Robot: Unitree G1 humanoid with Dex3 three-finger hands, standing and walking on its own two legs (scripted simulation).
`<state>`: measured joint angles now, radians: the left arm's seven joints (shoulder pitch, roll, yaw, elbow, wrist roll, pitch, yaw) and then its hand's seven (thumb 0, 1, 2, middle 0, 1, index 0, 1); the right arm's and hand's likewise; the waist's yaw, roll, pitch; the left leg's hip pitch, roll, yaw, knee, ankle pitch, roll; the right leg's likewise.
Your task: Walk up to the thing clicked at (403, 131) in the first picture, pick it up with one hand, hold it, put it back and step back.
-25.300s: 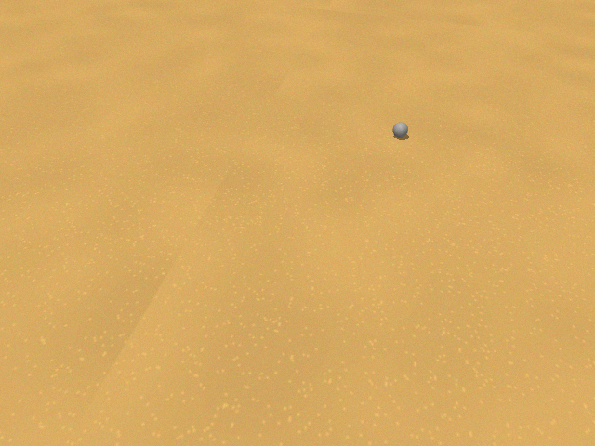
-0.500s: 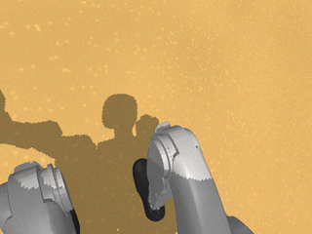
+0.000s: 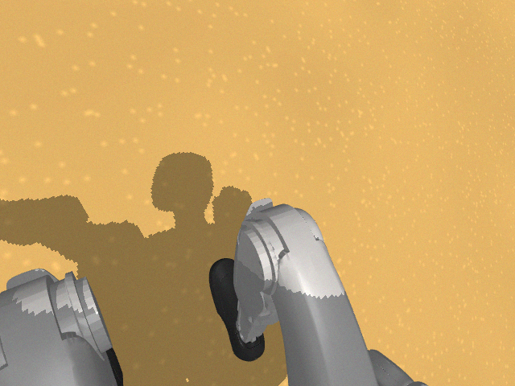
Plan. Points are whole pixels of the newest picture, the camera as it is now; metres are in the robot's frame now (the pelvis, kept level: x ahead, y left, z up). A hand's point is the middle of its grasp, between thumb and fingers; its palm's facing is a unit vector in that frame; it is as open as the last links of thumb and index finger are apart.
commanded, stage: open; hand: left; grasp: from above
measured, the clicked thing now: out of the picture +0.45 +0.33 -0.25
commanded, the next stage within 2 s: withdraw in 0.80 s
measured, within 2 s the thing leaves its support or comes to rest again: neither
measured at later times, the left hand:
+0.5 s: hand out of the picture +0.44 +0.32 -0.24, palm faces -0.45 -0.14 -0.88, open 13.0 cm
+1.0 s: hand out of the picture +0.44 +0.32 -0.24, palm faces -0.46 -0.14 -0.88, open 13.5 cm
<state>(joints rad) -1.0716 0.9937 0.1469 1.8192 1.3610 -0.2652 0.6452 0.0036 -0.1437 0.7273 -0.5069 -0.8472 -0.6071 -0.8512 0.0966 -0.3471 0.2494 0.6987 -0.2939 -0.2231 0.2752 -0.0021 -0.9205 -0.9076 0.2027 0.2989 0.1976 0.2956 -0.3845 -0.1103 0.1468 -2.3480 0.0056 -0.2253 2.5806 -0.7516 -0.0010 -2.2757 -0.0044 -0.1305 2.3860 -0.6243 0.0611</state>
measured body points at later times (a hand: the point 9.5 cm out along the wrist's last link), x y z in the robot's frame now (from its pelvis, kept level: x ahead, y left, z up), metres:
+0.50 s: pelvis +0.00 +0.00 +0.00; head +0.27 +0.12 +0.34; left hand +0.46 +0.32 -0.19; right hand +0.05 -0.26 -0.05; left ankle +0.06 +0.12 -0.26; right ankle +0.12 -0.13 -0.26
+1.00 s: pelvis +0.00 +0.00 +0.00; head +0.27 +0.12 +0.34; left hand +0.46 +0.32 -0.19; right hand +0.04 -0.26 -0.05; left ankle +0.06 +0.12 -0.26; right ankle +0.12 -0.13 -0.26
